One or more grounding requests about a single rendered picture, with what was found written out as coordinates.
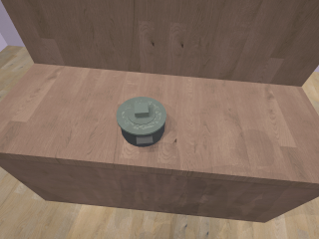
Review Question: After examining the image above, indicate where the pot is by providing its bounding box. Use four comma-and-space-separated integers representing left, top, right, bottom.
121, 124, 165, 147

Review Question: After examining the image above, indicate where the lid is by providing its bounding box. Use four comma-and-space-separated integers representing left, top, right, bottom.
116, 97, 166, 136

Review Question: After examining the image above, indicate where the knob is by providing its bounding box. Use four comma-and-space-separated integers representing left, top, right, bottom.
134, 103, 149, 118

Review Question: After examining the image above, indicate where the table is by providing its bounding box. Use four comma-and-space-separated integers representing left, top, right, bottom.
0, 0, 319, 223

